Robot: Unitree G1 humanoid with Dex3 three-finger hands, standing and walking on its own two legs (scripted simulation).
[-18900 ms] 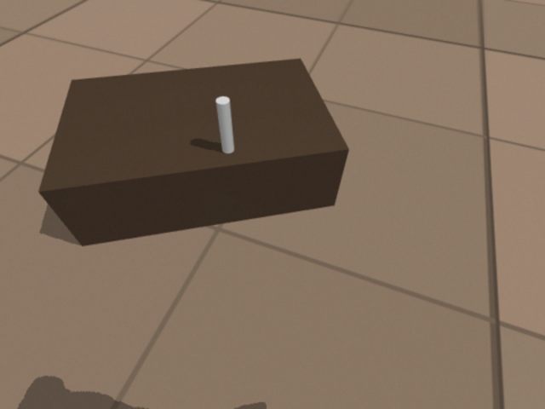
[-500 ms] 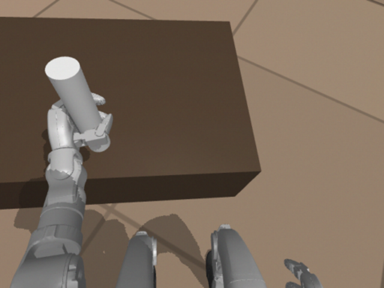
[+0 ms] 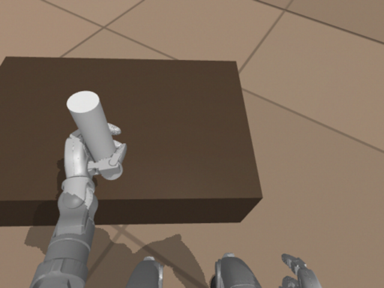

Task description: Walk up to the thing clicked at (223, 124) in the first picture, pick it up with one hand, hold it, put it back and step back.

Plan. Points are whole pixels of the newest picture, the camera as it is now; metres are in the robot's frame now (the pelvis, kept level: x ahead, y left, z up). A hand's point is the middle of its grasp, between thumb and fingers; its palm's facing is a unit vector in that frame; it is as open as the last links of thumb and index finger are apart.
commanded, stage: lift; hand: left
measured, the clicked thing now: (100, 143) +0.37 +0.18 +0.06
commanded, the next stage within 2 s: hold in 0.44 s
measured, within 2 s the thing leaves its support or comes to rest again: neither
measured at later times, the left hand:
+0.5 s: hand (108, 145) +0.37 +0.17 +0.07, palm faces +0.17 -0.99 -0.02, open 6.4 cm
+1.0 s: hand (103, 146) +0.36 +0.17 +0.08, palm faces +0.17 -0.99 -0.02, open 6.5 cm
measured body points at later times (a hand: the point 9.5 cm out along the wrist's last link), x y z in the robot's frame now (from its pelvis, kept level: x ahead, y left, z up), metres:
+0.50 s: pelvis +0.02 +0.00 +0.03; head +0.07 +0.01 +0.47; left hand +0.35 +0.22 +0.07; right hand +0.14 -0.25 -0.09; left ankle +0.01 +0.13 -0.66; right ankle +0.04 -0.14 -0.66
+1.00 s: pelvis +0.02 +0.00 +0.03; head +0.06 +0.00 +0.48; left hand +0.34 +0.22 +0.08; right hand +0.15 -0.24 -0.08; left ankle +0.01 +0.13 -0.66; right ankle +0.04 -0.14 -0.66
